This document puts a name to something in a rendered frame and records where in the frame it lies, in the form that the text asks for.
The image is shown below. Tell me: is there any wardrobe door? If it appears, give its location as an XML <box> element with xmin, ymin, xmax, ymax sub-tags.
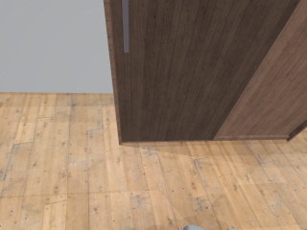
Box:
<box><xmin>109</xmin><ymin>0</ymin><xmax>301</xmax><ymax>142</ymax></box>
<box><xmin>216</xmin><ymin>0</ymin><xmax>307</xmax><ymax>136</ymax></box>

